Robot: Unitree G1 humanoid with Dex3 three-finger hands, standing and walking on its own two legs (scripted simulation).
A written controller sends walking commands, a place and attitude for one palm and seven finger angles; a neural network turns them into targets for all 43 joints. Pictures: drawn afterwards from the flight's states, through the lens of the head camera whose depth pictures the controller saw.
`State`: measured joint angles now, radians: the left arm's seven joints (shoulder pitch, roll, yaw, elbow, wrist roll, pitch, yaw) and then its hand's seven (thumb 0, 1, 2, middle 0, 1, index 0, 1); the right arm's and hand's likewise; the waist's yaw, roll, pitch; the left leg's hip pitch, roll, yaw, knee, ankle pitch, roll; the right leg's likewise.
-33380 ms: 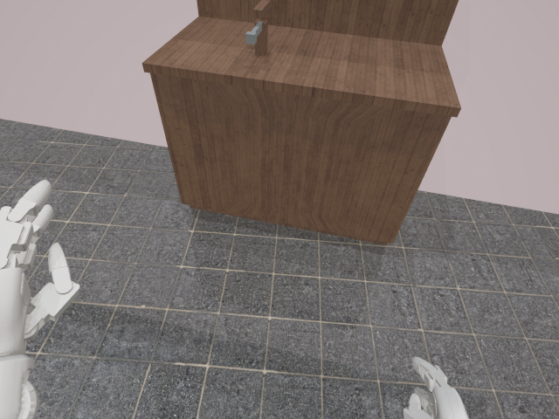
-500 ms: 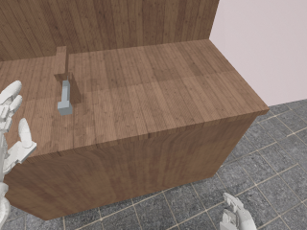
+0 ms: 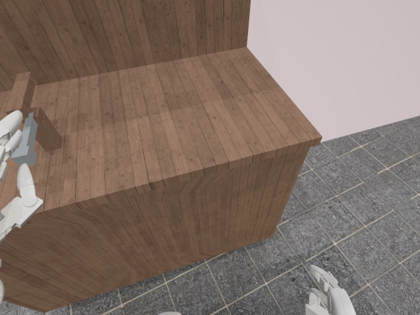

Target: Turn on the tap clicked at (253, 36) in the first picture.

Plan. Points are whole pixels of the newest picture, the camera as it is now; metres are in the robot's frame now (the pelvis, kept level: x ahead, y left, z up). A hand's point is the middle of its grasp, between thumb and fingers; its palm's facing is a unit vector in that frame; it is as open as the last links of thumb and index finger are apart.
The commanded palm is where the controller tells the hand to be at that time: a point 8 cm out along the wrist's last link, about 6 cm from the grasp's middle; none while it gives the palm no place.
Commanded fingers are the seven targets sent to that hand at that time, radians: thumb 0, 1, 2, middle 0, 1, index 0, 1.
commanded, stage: come to a stop and stand still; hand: left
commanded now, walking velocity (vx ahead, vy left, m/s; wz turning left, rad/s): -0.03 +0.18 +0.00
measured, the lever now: (24, 156) +0.37 +0.38 +0.10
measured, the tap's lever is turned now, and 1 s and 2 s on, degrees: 0 0 0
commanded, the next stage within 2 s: look again from close up in 1.10 s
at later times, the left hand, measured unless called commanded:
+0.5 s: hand (28, 217) +0.21 +0.24 +0.18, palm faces +0.36 -0.79 -0.51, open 7.4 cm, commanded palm +0.15 +0.28 +0.19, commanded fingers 0.00 0.90 0.90 -0.20 -0.30 -0.20 -0.30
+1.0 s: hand (1, 209) +0.22 +0.29 +0.18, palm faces +0.41 -0.83 -0.38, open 7.4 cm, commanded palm +0.16 +0.33 +0.19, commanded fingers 0.00 0.90 0.90 -0.20 -0.30 -0.20 -0.30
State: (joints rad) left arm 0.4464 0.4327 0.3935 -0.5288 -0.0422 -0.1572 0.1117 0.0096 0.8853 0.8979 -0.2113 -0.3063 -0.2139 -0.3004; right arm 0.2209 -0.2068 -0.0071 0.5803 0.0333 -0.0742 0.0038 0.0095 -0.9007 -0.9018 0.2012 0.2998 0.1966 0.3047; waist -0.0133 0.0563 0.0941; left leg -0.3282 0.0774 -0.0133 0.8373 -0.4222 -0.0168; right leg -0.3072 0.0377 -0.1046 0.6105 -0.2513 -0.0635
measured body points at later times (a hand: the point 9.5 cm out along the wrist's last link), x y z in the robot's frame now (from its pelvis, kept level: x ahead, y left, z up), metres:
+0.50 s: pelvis -0.01 +0.00 +0.02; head +0.03 -0.01 +0.46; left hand +0.18 +0.28 +0.21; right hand +0.17 -0.25 -0.07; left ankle -0.04 +0.13 -0.72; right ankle +0.05 -0.08 -0.72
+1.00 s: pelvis +0.00 +0.04 +0.02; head +0.01 +0.05 +0.47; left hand +0.19 +0.33 +0.20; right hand +0.16 -0.16 -0.07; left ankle -0.04 +0.13 -0.72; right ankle +0.05 -0.08 -0.72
